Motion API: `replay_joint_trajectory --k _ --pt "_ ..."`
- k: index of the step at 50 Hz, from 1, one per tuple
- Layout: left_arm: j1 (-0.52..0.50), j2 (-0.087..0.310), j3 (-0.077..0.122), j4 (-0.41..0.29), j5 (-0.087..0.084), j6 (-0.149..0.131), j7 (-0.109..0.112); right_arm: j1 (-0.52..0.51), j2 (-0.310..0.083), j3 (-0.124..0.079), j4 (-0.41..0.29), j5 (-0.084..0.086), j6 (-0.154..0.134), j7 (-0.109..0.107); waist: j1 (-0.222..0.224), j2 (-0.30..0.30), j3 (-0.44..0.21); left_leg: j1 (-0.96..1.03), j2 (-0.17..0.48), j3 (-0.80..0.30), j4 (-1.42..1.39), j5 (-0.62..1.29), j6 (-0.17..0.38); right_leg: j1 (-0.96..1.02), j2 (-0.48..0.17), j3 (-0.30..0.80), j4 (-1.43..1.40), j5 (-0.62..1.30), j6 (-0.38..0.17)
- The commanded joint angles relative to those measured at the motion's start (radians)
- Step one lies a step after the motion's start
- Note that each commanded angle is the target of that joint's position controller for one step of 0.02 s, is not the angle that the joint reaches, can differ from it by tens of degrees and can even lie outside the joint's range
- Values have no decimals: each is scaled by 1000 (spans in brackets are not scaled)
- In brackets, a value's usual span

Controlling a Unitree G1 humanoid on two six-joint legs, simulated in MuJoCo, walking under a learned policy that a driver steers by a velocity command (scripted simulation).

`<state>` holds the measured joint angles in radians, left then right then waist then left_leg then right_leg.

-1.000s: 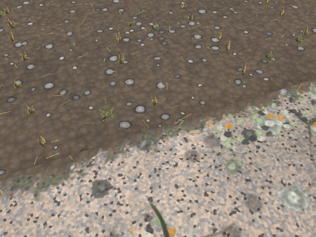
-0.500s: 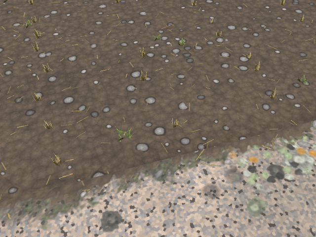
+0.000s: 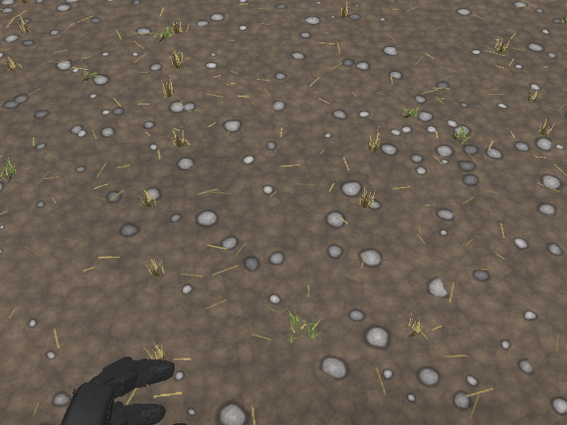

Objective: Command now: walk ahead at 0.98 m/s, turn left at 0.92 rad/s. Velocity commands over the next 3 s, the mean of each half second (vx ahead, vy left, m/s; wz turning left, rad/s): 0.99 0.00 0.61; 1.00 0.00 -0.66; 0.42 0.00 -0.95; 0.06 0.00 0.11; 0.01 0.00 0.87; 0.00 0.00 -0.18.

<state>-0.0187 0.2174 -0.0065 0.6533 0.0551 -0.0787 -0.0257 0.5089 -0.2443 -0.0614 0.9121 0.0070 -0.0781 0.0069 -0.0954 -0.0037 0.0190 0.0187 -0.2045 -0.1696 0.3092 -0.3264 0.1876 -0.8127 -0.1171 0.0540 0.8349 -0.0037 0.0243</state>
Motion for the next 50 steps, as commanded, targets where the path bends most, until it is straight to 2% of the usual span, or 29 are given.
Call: replay_joint_trajectory --k 1,2,4,6,7,8,9,10,11,14,17,20,21,22,24,27,30,32,33,34,35,36,37,38,39,42,47,48,50 --pt "-122 90 14 -104 -14 -4 -7 25 -181 -40 -75 11 -11 -5 -6 38 60 -184 208 -223 -87 758 43 231 120 -96 -161 121 -15" --pt "-99 76 7 -108 -13 -3 -8 5 -188 -43 -79 11 -5 -8 9 67 30 -183 210 -205 -65 857 28 326 143 -95 -179 144 -23" --pt "51 144 32 -81 -25 -2 10 -54 -228 -50 -99 7 -2 -15 97 92 -60 -163 213 -212 102 1058 -13 588 193 -62 -222 1 -31" --pt "529 252 88 33 -36 -5 38 -258 -287 -61 -160 -11 -21 -5 389 82 -234 -363 181 -192 615 1119 -43 1065 156 -38 -158 -123 -48" --pt "585 308 99 32 -21 -7 59 -181 -106 -29 -169 -14 -25 1 327 -126 -313 -474 92 -118 990 153 -50 1198 -137 290 -284 -445 -78" --pt "521 316 95 5 11 -7 49 -12 -24 5 -191 21 -13 -23 167 -302 -389 -644 96 0 1197 -229 -67 1294 -394 652 -298 -58 -112" --pt "422 240 94 -6 -11 -3 42 -82 -134 -6 -180 -2 -2 -29 192 -185 -331 -739 127 26 1184 -80 -66 1160 -331 746 -446 -241 -201" --pt "351 163 76 -9 -10 -10 33 -155 -173 -21 -168 -20 18 -17 170 -38 -161 -715 190 22 1113 33 -72 951 -280 578 -494 -324 -222" --pt "337 130 69 20 -10 -13 23 -213 -170 -26 -175 -30 32 0 161 8 -58 -683 210 33 1059 57 -67 823 -220 458 -521 -269 -208" --pt "397 116 61 97 -45 -50 8 -224 -78 -10 -196 -35 75 30 86 -55 49 -651 260 1 919 76 -74 655 -143 232 -553 -67 -186" --pt "456 158 68 144 -51 -67 -2 -323 -99 -5 -231 -43 84 46 96 -83 82 -754 252 -1 730 171 -78 712 -129 120 -609 129 -191" --pt "561 219 80 205 -26 -54 7 -411 -119 -7 -235 -66 60 60 123 -69 41 -733 208 131 707 340 -67 772 -100 5 -554 276 -205" --pt "672 186 72 261 -39 -62 20 -495 -114 -6 -261 -81 43 57 143 -55 67 -916 253 19 682 439 -49 933 -110 75 -505 210 -184" --pt "714 181 62 265 -50 -66 23 -618 -129 -2 -306 -82 20 58 172 -7 110 -996 240 102 545 459 -47 942 -62 66 -516 108 -184" --pt "605 167 52 253 -50 -72 27 -695 -71 27 -313 -75 -6 85 152 -3 117 -604 260 191 367 837 -54 601 -5 38 -561 -78 -171" --pt "525 214 56 236 -51 -57 30 -595 -108 19 -234 -42 15 78 120 -38 73 -324 256 187 335 928 -83 517 -3 25 -480 -104 -167" --pt "680 187 47 309 -6 10 54 -589 -116 21 -226 -62 2 33 188 -43 71 -357 258 197 138 769 -126 775 40 41 -143 61 -154" --pt "678 179 55 336 16 62 80 -267 -127 11 -119 -58 -4 -2 56 -61 -48 -131 341 100 -67 876 -142 810 54 82 397 140 -176" --pt "581 174 69 313 -17 64 80 -86 -160 -10 -66 -72 -7 -11 -57 51 -95 110 395 69 -197 996 -131 637 124 51 740 -125 -159" --pt "492 129 71 270 -42 47 73 2 -237 -30 1 -79 -2 1 -57 133 -38 312 444 93 18 1138 -150 285 210 54 1001 -749 -164" --pt "694 72 52 245 -113 13 71 -2 -227 -15 -16 -82 -22 8 96 293 -184 658 585 72 466 1658 -179 -27 121 87 928 -720 -169" --pt "654 71 45 291 -113 8 80 36 -179 -26 -15 -80 -18 16 11 274 -258 728 635 -20 443 1482 -135 -191 80 46 937 -640 -170" --pt "579 91 49 296 -72 18 81 52 -146 -26 -10 -71 -22 16 -12 169 -261 587 600 -46 348 1118 -111 -197 58 12 949 -574 -163" --pt "488 101 64 253 -33 14 67 -24 -155 -29 -23 -67 -43 4 25 208 -275 449 625 -112 246 623 -54 -205 21 16 847 -388 -163" --pt "371 93 63 206 -14 21 36 -74 -113 -16 3 -47 -58 -10 87 133 -156 148 611 -100 103 481 -32 -98 -15 4 676 -302 -129" --pt "244 24 43 126 -18 58 -30 -219 -43 8 -4 -30 -81 -23 194 169 94 -316 566 63 -52 523 -67 113 -70 14 378 -143 -90" --pt "175 73 37 100 -36 62 -41 -231 -127 -5 -15 -18 -66 -18 217 73 70 -249 426 387 17 1088 -156 401 102 -229 72 -83 -199" --pt "217 101 44 107 -35 65 -39 -218 -169 -11 -20 -24 -55 -27 248 88 32 -199 445 399 139 1274 -170 476 153 -252 45 -134 -222" --pt "568 196 94 203 -32 68 -27 -288 -228 -21 -56 -32 -26 -40 428 82 -152 -302 456 372 661 1232 -171 894 198 -199 -21 -149 -286"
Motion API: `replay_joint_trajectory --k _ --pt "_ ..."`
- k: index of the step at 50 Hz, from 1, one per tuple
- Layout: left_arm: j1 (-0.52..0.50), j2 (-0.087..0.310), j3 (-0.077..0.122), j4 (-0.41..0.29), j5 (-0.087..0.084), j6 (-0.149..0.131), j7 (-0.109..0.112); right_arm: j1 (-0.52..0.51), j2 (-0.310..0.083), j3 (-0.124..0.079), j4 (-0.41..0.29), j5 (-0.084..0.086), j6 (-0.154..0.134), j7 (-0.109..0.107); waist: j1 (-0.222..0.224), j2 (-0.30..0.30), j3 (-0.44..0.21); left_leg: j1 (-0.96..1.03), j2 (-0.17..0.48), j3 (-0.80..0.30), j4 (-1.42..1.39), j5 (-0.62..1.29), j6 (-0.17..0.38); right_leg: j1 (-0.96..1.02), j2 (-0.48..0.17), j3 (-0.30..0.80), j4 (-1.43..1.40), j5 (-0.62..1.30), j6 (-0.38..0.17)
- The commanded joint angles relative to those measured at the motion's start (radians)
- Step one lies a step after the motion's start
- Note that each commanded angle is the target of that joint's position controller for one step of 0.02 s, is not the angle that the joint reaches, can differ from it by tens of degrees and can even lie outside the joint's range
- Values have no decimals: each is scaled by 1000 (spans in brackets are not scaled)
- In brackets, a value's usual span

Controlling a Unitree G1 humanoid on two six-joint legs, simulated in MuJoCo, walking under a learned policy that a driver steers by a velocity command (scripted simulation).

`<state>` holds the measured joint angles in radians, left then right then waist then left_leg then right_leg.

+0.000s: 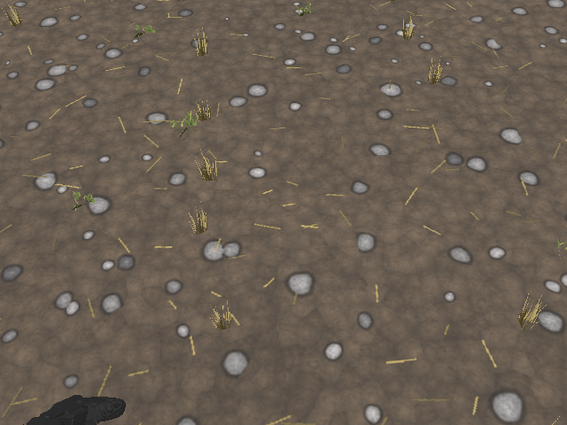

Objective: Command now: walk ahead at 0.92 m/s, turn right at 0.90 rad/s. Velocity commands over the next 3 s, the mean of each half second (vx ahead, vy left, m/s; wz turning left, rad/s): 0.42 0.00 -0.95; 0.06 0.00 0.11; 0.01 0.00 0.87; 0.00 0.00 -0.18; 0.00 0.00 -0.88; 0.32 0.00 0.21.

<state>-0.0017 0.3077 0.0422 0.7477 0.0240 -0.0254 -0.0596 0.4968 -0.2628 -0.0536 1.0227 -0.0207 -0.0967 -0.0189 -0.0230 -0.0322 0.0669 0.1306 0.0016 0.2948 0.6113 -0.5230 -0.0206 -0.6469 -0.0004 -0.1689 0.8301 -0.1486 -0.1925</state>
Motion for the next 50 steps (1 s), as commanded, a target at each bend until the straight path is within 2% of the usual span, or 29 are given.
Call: replay_joint_trajectory --k 1,2,3,4,5,6,7,9,11,13,15,17,18,19,20,21,22,23,26,30,35,36,37,38,39,41,44,48,50 --pt "577 142 66 139 -20 15 21 -283 -173 -28 -163 -2 5 1 342 -65 -199 -604 82 -77 802 518 21 897 38 146 -146 77 -117" --pt "466 221 72 102 -30 24 31 -232 -66 8 -230 -22 3 5 199 -243 -148 -817 -23 -124 1164 -23 3 856 -106 467 -157 376 -154" --pt "446 284 82 52 -12 24 34 -176 -107 9 -339 -6 -11 6 141 -262 -331 -988 -34 -334 1155 -27 -3 1037 -271 870 -373 343 -302" --pt "412 235 78 41 2 21 44 -214 -133 15 -330 -11 -23 2 121 -72 -198 -1054 -2 -367 1052 21 -3 928 -295 929 -489 235 -275" --pt "363 191 68 36 4 16 54 -218 -145 15 -317 -11 -20 0 65 37 -49 -1018 29 -359 968 61 -9 740 -270 835 -492 322 -237" --pt "311 174 61 31 0 10 55 -220 -132 17 -311 -26 -3 -2 10 94 3 -941 57 -359 898 63 -21 591 -226 736 -474 478 -208" --pt "178 126 48 -72 -36 -44 29 -254 -181 -16 -324 51 -24 -6 -10 105 -37 -856 35 -437 834 71 -21 479 -195 740 -504 429 -200" --pt "94 135 48 -94 -65 -70 34 -309 -193 -28 -354 26 -15 -15 -58 103 -15 -713 57 -404 522 130 -43 301 -84 557 -520 500 -132" --pt "133 159 64 -84 -71 -51 73 -434 -90 -7 -409 1 -22 -23 -20 97 -35 -619 -32 -314 235 276 -66 243 41 435 -441 701 -58" --pt "216 159 74 -65 -70 -2 111 -456 -25 8 -425 16 -22 -11 33 42 -159 -475 -136 -262 -2 541 -63 276 112 390 -349 651 67" --pt "261 135 72 -62 -75 29 126 -490 -35 -1 -449 42 -13 2 52 -22 -203 -388 -184 -273 -105 637 -63 300 117 459 -294 507 143" --pt "210 93 64 -99 -67 32 124 -451 -81 -24 -458 40 -5 1 2 -87 -190 -302 -157 -320 -191 683 -50 293 125 519 -190 429 177" --pt "144 70 57 -134 -62 27 117 -330 -107 -39 -432 26 -8 -6 -75 -105 -233 -160 -97 -348 -277 819 -18 269 154 503 -46 405 211" --pt "172 -7 31 -155 -37 26 105 -187 -127 -40 -404 4 -4 -18 -104 -25 -387 100 136 -527 -190 1040 78 183 185 441 239 -155 227" --pt "356 -61 15 -175 -27 24 92 -186 -149 -27 -435 -48 4 -17 -4 224 -537 268 445 -877 -78 1506 275 36 248 434 531 -699 244" --pt "477 75 35 -175 -57 27 60 -273 -185 -45 -437 -27 11 -15 68 299 -615 240 591 -1072 -124 1129 409 -32 115 428 718 -568 259" --pt "368 156 59 -162 -67 45 57 -369 -109 -37 -482 -13 21 -28 28 196 -467 109 472 -926 -180 774 378 -98 38 363 737 -444 278" --pt "270 175 67 -177 -58 61 65 -407 -57 -17 -492 -4 38 -39 10 106 -326 -59 367 -755 -225 567 303 -111 5 309 693 -349 282" --pt "225 78 42 -219 -49 85 79 -448 -110 -24 -457 -5 59 -41 51 83 -135 -429 219 -528 -322 582 236 47 -29 240 483 -304 267" --pt "230 14 7 -206 -34 48 81 -422 -147 -38 -408 7 60 -10 49 121 -251 -413 222 -434 -306 863 289 232 -22 209 154 -280 241" --pt "254 13 7 -158 -12 53 66 -381 -96 -9 -364 40 76 31 73 157 -209 -543 147 -437 -267 362 190 544 31 160 -340 -48 190" --pt "256 66 21 -175 -4 55 71 -342 -90 -5 -356 37 74 37 69 140 -196 -626 112 -443 -229 212 117 629 -36 227 -371 -48 154" --pt "281 159 38 -200 15 62 86 -333 -49 6 -376 19 71 45 60 -57 -208 -727 18 -369 7 -2 33 682 -286 462 -426 79 69" --pt "254 243 73 -180 38 63 87 -361 -102 -17 -416 44 68 31 74 -262 -171 -784 -33 -284 234 -84 3 467 -449 573 -527 47 -87" --pt "206 186 61 -202 40 45 90 -360 -180 -45 -405 52 77 16 75 -185 -119 -768 -2 -334 437 -58 -17 398 -404 537 -550 42 -104" --pt "71 82 32 -214 8 21 96 -241 -166 -61 -348 52 116 -11 -2 -147 -97 -805 6 -335 612 44 -42 393 -306 368 -529 104 -17" --pt "43 37 24 -203 -7 13 111 -232 -121 -58 -370 43 145 -22 -11 -96 -98 -825 36 -317 654 167 -81 425 -287 241 -507 192 6" --pt "101 82 53 -170 -14 29 126 -334 -45 -22 -452 39 144 24 46 -111 -152 -731 80 -270 329 188 -70 520 -314 166 -452 225 7" --pt "122 121 72 -152 -22 31 119 -325 -73 -29 -470 41 143 46 52 -136 -170 -642 60 -220 230 151 -43 521 -345 155 -430 276 4"
Over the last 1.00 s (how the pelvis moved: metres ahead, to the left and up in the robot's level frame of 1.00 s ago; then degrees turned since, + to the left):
0.90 0.15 -0.22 -5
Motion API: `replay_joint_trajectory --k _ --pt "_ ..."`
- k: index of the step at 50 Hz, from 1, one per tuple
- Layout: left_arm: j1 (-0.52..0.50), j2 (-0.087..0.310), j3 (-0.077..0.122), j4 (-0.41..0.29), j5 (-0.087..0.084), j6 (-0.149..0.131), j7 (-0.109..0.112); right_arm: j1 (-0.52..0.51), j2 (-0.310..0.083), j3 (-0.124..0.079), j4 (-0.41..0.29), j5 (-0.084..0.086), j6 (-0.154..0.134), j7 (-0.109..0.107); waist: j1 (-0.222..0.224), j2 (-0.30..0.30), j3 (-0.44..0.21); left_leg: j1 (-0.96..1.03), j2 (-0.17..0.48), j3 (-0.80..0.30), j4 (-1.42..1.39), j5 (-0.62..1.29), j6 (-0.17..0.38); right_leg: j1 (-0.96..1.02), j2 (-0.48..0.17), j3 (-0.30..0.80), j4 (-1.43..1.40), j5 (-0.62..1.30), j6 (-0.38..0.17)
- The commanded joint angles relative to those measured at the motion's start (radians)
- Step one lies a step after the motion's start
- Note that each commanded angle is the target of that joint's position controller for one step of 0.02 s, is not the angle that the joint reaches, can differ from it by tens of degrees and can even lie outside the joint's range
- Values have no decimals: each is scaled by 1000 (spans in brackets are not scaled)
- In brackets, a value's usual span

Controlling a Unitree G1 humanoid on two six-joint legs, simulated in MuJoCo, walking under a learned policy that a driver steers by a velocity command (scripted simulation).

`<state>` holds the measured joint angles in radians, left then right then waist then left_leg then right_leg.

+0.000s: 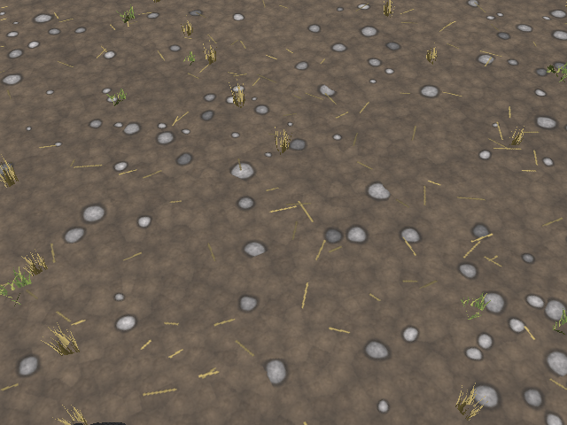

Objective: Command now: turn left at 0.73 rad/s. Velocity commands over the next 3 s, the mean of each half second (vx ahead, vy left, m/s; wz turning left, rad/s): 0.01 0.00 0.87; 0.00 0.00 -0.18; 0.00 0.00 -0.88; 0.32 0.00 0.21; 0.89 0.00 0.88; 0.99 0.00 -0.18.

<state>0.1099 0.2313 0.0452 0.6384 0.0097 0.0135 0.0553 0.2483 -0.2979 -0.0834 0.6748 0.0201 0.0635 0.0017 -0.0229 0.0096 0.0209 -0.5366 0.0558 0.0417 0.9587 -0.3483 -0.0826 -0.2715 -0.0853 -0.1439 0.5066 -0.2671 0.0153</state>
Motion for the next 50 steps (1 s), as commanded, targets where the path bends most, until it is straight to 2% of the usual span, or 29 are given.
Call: replay_joint_trajectory --k 1,3,4,5,6,7,8,9,10,12,17,23,27,28,29,30,31,32,33,35,37,40,43,44,45,46,47,48,50 --pt "15 206 75 -35 -16 -11 -1 -63 -55 -6 -125 3 -16 32 48 -185 -124 54 -2 48 -167 -18 36 151 -273 127 -89 402 -198" --pt "-7 203 81 -25 -38 -17 -12 -9 -61 -18 -111 5 -9 34 8 -167 -116 160 -32 87 -334 84 80 120 -274 84 -12 367 -146" --pt "30 178 79 -5 -41 -21 -19 32 -79 -31 -95 3 -8 23 -3 -116 -117 259 -63 75 -426 182 113 66 -237 36 78 285 -91" --pt "68 141 74 0 -19 -22 -27 92 -169 -64 -86 -1 -12 5 -11 79 -116 429 17 -105 -506 530 180 -114 -141 -49 324 86 -5" --pt "-18 83 48 -94 22 -27 -29 107 -330 -96 -115 -28 -26 -5 -2 414 -122 579 284 -585 -546 834 404 -499 46 -18 643 -415 93" --pt "-130 129 57 -106 17 -35 -24 137 -277 -81 -125 -53 -53 8 -94 239 -236 595 327 -630 -590 741 481 -542 72 194 796 -445 74" --pt "-147 141 60 -105 -6 -36 -20 97 -253 -69 -120 -50 -71 10 -68 162 -201 568 284 -555 -595 645 437 -549 66 232 816 -363 44" --pt "-121 138 63 -84 -6 -35 -10 29 -223 -63 -125 -22 -74 0 -25 87 -159 523 225 -483 -587 569 375 -548 51 245 776 -267 31" --pt "-99 155 68 -72 4 -32 0 -37 -183 -49 -139 5 -63 -11 5 70 -134 474 192 -440 -585 531 334 -533 41 253 721 -192 30" --pt "-62 151 72 -56 8 -31 -3 -101 -162 -38 -163 2 -45 -28 43 96 -140 378 131 -394 -591 513 305 -434 72 238 673 -97 38" --pt "-66 107 52 -35 -3 -38 -17 -85 -188 -51 -169 3 -30 -49 27 99 -153 374 82 -448 -575 369 287 -371 140 261 395 -16 63" --pt "-77 140 61 -29 -13 -56 -34 -108 -202 -59 -187 2 -15 -39 5 166 -132 329 52 -590 -553 281 273 -246 175 293 190 -36 49" --pt "5 157 69 -1 -10 -71 -51 -147 -169 -40 -192 8 -9 -33 33 172 -164 316 14 -585 -460 373 237 -28 138 252 -63 96 11" --pt "16 173 71 0 0 -71 -52 -118 -134 -26 -185 1 -10 -33 25 123 -177 276 -20 -543 -410 259 203 71 63 296 -114 197 -20" --pt "-20 207 67 -28 19 -64 -50 -45 -63 0 -171 -24 -13 -30 -25 -89 -193 203 -128 -412 -232 -68 147 149 -122 496 -169 348 -97" --pt "-15 210 62 -14 54 -62 -51 -75 -97 -10 -196 -20 -25 -33 -41 -314 -117 87 -217 -291 -87 -310 80 69 -243 727 -226 415 -278" --pt "-48 136 40 -34 41 -69 -54 -52 -151 -23 -163 -33 -35 -37 -33 -220 -111 97 -154 -327 37 -282 35 37 -254 759 -226 325 -317" --pt "-73 95 23 -36 22 -69 -56 -60 -148 -22 -137 -37 -36 -32 -36 -152 -105 121 -123 -304 43 -222 10 26 -193 661 -207 255 -273" --pt "-79 98 19 -34 6 -63 -59 -59 -115 -16 -114 -45 -33 -29 -38 -118 -99 134 -95 -245 -11 -191 -11 31 -123 597 -201 173 -222" --pt "-56 194 50 -35 -25 -37 -54 -116 -75 -6 -124 -41 -41 -24 -6 -135 -49 127 -94 -161 -138 -147 -26 40 -50 562 -172 215 -188" --pt "22 256 79 -36 -26 -13 -45 -156 -62 -4 -126 -20 -51 -26 36 -164 -63 135 -140 -123 -223 -161 -19 100 -25 584 -155 256 -193" --pt "45 240 86 -48 -37 0 -37 -142 -65 -12 -105 3 -62 -31 41 -213 -105 153 -155 -144 -340 -117 -1 178 -35 665 -151 264 -200" --pt "16 230 93 -62 -59 16 -23 -73 -65 -22 -62 6 -80 -21 -1 -215 -144 297 -158 -134 -572 42 39 144 -4 674 -119 272 -165" --pt "14 218 92 -68 -64 21 -16 -35 -83 -31 -40 4 -81 -19 -11 -200 -166 427 -115 -140 -637 134 61 55 24 647 -94 210 -128" --pt "22 180 82 -75 -57 22 -14 -4 -126 -44 -34 -10 -78 -21 -12 -116 -176 572 22 -230 -646 183 117 -113 77 580 17 54 -80" --pt "18 144 73 -116 -56 12 -19 -31 -214 -60 -32 -50 -71 -16 23 241 -106 562 235 -470 -672 364 260 -357 219 357 198 -219 -25" --pt "60 220 97 -95 -35 2 -23 -100 -160 -48 -65 -78 -79 -16 30 217 -86 497 356 -509 -662 528 345 -393 153 338 435 -338 21" --pt "90 260 113 -70 -36 4 -30 -159 -104 -30 -83 -69 -83 -26 57 134 -78 469 320 -410 -643 585 327 -379 123 316 564 -287 36" --pt "129 220 107 -39 -34 24 -33 -205 -70 -18 -86 -35 -84 -42 68 98 -58 484 211 -247 -606 604 261 -412 104 282 683 -163 65"
Over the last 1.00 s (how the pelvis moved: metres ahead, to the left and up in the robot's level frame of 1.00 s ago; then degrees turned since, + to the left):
0.37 -0.01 0.04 -23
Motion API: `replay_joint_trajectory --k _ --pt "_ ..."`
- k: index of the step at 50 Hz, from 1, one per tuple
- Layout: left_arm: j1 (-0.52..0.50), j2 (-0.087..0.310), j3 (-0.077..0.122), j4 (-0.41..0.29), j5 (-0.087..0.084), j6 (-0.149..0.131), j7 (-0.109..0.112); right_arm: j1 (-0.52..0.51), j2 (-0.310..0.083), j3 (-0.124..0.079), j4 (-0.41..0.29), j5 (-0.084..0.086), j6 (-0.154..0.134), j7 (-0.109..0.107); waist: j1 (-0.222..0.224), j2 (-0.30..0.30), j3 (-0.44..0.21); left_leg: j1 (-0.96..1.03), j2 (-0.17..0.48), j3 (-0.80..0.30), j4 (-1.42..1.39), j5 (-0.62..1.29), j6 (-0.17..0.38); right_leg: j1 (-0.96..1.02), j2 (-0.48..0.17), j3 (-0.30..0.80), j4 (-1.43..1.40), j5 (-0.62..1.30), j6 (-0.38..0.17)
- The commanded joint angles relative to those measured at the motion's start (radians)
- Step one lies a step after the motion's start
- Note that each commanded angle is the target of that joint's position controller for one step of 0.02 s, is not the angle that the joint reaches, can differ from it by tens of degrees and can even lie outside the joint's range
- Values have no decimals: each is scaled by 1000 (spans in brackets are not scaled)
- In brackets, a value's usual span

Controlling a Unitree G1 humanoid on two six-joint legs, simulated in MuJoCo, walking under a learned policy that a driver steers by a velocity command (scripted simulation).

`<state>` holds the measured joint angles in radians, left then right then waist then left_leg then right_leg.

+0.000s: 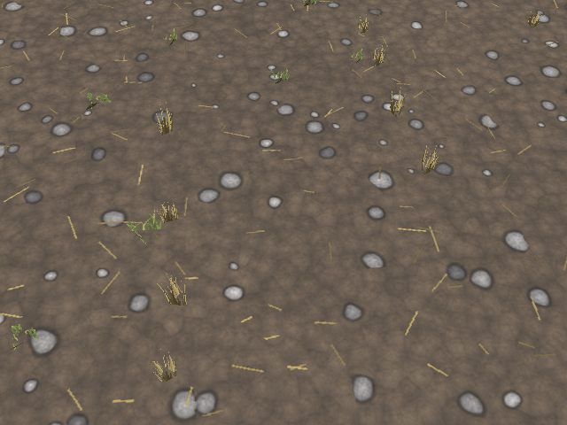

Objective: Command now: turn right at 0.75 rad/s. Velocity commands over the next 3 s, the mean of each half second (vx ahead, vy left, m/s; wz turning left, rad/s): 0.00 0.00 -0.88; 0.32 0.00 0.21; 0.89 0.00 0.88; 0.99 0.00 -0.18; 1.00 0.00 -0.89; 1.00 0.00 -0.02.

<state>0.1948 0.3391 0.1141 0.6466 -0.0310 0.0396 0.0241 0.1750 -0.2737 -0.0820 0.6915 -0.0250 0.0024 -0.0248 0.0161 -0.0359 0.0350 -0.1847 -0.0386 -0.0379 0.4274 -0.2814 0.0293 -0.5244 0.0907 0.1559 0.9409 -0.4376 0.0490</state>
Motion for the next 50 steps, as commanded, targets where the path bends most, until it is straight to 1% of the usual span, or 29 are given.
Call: replay_joint_trajectory --k 1,4,7,10,13,15,16,17,18,19,20,21,22,24,27,30,32,33,35,36,39,41,42,43,44,45,46,47,50 --pt "37 83 26 -53 6 4 -7 -118 -99 -17 -97 18 -20 -22 18 154 -59 132 288 -111 -68 604 147 -182 -91 -45 279 42 44" --pt "-69 49 -1 -116 -5 4 -23 -31 -125 -23 -75 8 -2 -31 -53 167 -38 184 285 -38 -85 610 176 -229 -134 -127 180 112 70" --pt "-111 34 -17 -159 3 5 -41 -2 -172 -36 -64 10 10 -25 -78 174 -51 215 323 -1 -90 578 189 -182 -168 -158 49 109 66" --pt "-103 43 -17 -172 4 10 -54 -29 -211 -49 -63 23 8 -7 -64 184 -54 163 340 69 -80 581 170 -63 -168 -207 -76 115 36" --pt "-88 62 -5 -175 2 31 -59 -38 -221 -58 -51 51 -9 15 -45 199 -64 148 354 125 -13 602 129 54 -142 -252 -213 117 -10" --pt "0 83 17 -151 3 40 -57 -56 -208 -58 -42 70 -18 22 18 175 -107 108 328 193 154 656 69 233 -93 -274 -389 195 -67" --pt "118 138 44 -115 9 36 -37 -15 -174 -49 -24 67 -26 29 71 77 -160 -26 264 240 356 583 -1 458 -72 -214 -499 392 -126" --pt "177 280 76 -124 1 29 -17 -10 -88 -22 -74 7 -33 30 46 -224 -190 -390 139 254 673 -214 -91 718 -316 160 -477 950 -245" --pt "115 309 67 -171 44 -4 -28 -50 -98 -14 -116 -12 -41 25 44 -277 -340 -555 22 28 890 -433 -119 720 -497 496 -533 861 -472" --pt "92 232 47 -168 40 -28 -41 -121 -159 -28 -111 13 -39 20 83 -116 -301 -566 58 -57 912 -373 -103 663 -459 399 -574 737 -441" --pt "55 198 36 -149 22 -40 -35 -142 -160 -27 -121 26 -39 13 45 -85 -207 -566 71 -65 853 -283 -80 580 -395 320 -590 615 -378" --pt "2 173 28 -151 3 -37 -27 -121 -160 -29 -101 16 -36 0 9 -25 -153 -550 90 -70 777 -204 -77 510 -335 265 -596 522 -321" --pt "-54 162 21 -162 -3 -29 -16 -106 -174 -34 -98 7 -30 -8 -21 -41 -126 -502 88 -70 712 -146 -81 433 -302 229 -601 506 -295" --pt "-94 160 16 -176 18 -20 0 -55 -158 -30 -69 7 -23 -1 -46 -60 -147 -418 50 -47 678 -74 -101 367 -267 186 -596 569 -288" --pt "-73 142 3 -157 25 -18 12 -18 -124 -12 -39 18 -12 1 -31 -61 -180 -359 46 -26 573 -31 -131 351 -258 142 -569 602 -283" --pt "-78 90 -27 -132 42 -19 10 -17 -102 4 -33 25 1 5 -10 -95 -177 -266 82 -6 481 0 -132 302 -253 105 -569 513 -269" --pt "-80 29 -57 -103 61 -27 -3 -22 -80 16 -33 26 1 13 1 -110 -155 -171 110 -3 386 7 -116 253 -256 87 -585 401 -263" --pt "-74 30 -60 -88 67 -32 -11 -28 -85 18 -38 30 0 17 12 -118 -128 -140 107 7 354 1 -105 233 -263 87 -595 338 -265" --pt "-13 149 -24 -63 52 -39 -23 -30 -136 10 -57 54 -7 24 49 -159 -78 -193 61 74 364 -81 -63 240 -294 165 -676 -159 -274" --pt "-8 171 -18 -56 45 -46 -25 -38 -154 7 -65 67 -14 27 54 -165 -34 -246 70 65 357 -127 -34 246 -329 225 -710 -305 -276" --pt "0 145 -21 -34 15 -76 -19 -4 -128 15 -57 72 -40 37 35 -119 26 -342 107 48 293 -193 45 356 -395 260 -724 -320 -269" --pt "-73 131 -22 -47 2 -87 -19 106 -99 17 -9 72 -54 44 -35 -74 14 -169 98 99 155 -125 92 278 -357 141 -687 -247 -229" --pt "-132 110 -25 -62 2 -89 -19 215 -95 11 42 69 -58 44 -90 -23 5 -22 61 135 79 -74 103 188 -300 43 -601 -222 -198" --pt "-181 61 -35 -85 14 -95 -17 361 -116 -2 103 62 -64 43 -139 82 -14 136 70 55 50 -114 119 65 -218 -74 -381 -149 -155" --pt "-231 -11 -55 -137 25 -115 -22 464 -222 -31 111 55 -76 42 -155 331 5 265 284 -402 -136 -356 229 -198 -70 -239 40 -42 -63" --pt "-228 1 -66 -156 123 -106 -39 402 -262 -33 64 -35 -54 65 -152 369 33 352 355 -796 -304 -509 282 -485 5 -153 124 -110 -64" --pt "-252 28 -59 -147 122 -114 -51 338 -225 -33 35 -30 -45 61 -137 218 88 353 365 -724 -294 -456 288 -542 -81 -95 191 -14 -64" --pt "-248 48 -56 -132 103 -120 -63 331 -201 -29 36 -14 -45 55 -125 122 77 325 323 -611 -260 -354 271 -500 -112 -96 185 75 -57" --pt "-221 45 -61 -110 97 -103 -83 354 -159 -14 67 14 -56 42 -99 113 52 256 218 -448 -288 -169 226 -356 -125 -126 83 168 -21"
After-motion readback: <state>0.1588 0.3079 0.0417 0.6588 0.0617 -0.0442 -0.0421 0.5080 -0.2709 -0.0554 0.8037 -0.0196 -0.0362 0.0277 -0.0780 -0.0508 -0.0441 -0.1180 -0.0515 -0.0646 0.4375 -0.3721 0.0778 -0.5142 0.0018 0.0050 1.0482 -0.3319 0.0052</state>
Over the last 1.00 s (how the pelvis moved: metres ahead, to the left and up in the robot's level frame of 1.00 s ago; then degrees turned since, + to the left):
0.02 0.04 0.00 17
